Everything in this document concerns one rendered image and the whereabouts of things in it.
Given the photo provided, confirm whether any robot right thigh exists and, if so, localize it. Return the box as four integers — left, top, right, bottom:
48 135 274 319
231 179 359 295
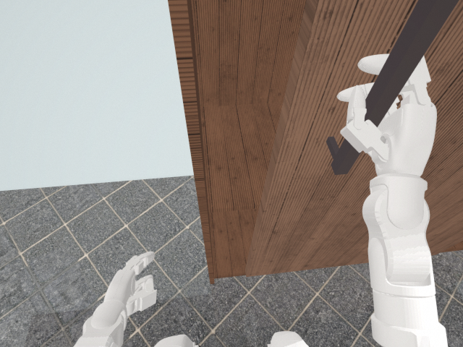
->
268 331 309 347

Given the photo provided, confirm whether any left robot hand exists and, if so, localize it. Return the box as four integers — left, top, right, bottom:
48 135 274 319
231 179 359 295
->
103 252 157 319

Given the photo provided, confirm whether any right robot hand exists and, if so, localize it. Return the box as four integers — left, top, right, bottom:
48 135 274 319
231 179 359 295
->
337 54 437 177

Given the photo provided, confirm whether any left robot forearm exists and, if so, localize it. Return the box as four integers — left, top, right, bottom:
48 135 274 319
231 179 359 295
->
73 301 127 347

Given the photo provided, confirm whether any handle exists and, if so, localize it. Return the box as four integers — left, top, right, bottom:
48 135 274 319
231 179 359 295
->
326 0 459 175

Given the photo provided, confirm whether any right robot forearm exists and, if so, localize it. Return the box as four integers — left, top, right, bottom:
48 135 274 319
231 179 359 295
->
362 173 448 347

